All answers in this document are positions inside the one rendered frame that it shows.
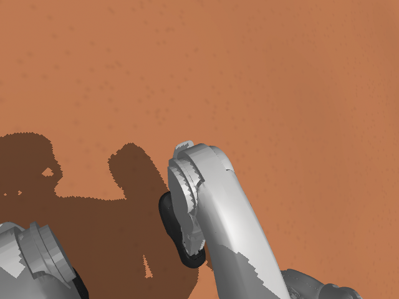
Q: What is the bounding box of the right robot arm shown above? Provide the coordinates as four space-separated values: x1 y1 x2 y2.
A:
319 283 363 299

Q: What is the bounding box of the left robot foot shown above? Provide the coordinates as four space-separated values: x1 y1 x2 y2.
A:
72 268 89 299

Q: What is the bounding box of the right robot foot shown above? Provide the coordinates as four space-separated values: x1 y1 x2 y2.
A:
158 191 206 268

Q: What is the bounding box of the right robot hand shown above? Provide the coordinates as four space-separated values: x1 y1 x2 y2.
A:
281 269 324 299

